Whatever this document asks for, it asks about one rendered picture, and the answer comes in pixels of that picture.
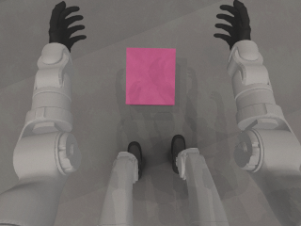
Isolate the robot right shin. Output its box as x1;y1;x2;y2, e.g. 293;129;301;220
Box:
176;148;205;171

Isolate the robot left forearm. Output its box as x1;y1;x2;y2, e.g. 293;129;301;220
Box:
13;42;75;176

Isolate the right robot thigh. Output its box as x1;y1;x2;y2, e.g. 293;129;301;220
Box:
179;153;229;226

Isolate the robot left hand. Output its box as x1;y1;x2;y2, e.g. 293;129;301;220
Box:
48;1;87;52

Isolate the left robot upper arm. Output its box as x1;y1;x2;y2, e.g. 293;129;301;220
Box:
0;130;82;226

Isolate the right robot upper arm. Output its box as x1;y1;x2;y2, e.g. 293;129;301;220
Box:
233;128;301;226

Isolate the robot right hand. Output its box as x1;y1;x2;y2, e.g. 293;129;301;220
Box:
214;0;251;50

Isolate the carton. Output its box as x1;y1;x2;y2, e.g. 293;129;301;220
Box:
125;47;176;105

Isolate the robot right forearm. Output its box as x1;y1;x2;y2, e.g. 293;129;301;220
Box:
227;40;301;148

